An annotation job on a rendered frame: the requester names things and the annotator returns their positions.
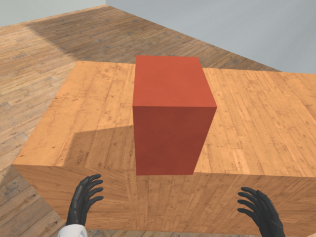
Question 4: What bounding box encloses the left robot forearm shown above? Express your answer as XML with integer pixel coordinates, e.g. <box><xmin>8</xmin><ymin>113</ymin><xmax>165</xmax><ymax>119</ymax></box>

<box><xmin>57</xmin><ymin>224</ymin><xmax>87</xmax><ymax>237</ymax></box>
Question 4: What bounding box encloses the robot right hand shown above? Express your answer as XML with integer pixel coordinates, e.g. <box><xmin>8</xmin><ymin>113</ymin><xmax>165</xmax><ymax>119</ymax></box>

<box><xmin>237</xmin><ymin>187</ymin><xmax>285</xmax><ymax>237</ymax></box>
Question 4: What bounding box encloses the pedestal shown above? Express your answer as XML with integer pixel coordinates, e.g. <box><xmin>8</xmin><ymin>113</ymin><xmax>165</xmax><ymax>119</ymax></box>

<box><xmin>12</xmin><ymin>61</ymin><xmax>316</xmax><ymax>237</ymax></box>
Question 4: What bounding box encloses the robot left hand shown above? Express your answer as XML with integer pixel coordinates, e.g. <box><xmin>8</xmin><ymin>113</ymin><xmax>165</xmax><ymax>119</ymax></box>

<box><xmin>66</xmin><ymin>174</ymin><xmax>104</xmax><ymax>226</ymax></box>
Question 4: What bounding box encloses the carton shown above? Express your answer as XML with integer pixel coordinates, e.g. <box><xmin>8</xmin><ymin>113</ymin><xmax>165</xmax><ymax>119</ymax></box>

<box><xmin>132</xmin><ymin>55</ymin><xmax>217</xmax><ymax>176</ymax></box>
